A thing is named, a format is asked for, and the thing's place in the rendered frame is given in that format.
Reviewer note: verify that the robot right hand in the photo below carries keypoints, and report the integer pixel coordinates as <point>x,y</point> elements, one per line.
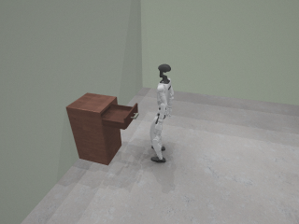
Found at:
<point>169,112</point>

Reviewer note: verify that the handle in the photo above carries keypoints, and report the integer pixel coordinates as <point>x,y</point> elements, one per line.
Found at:
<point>136,115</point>

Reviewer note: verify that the robot right forearm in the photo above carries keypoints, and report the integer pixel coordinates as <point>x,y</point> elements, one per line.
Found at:
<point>169,106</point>

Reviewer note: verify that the robot left forearm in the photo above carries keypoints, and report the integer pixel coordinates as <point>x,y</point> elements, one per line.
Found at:
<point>162,113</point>

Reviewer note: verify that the drawer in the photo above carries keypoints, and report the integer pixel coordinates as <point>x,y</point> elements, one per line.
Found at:
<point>119,116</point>

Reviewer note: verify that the left robot shin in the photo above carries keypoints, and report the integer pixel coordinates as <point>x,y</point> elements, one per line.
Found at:
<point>157,147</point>

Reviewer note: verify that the left robot upper arm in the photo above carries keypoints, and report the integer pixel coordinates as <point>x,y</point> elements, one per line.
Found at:
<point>161,91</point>

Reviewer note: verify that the right robot upper arm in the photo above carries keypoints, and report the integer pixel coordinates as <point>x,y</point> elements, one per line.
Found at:
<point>171,90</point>

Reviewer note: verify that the robot left hand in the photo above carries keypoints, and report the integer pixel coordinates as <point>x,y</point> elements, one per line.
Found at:
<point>158,127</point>

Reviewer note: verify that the cabinet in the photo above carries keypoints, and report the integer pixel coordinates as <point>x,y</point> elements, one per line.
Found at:
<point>94,142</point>

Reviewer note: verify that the robot head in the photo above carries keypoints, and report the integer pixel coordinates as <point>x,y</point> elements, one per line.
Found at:
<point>164,68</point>

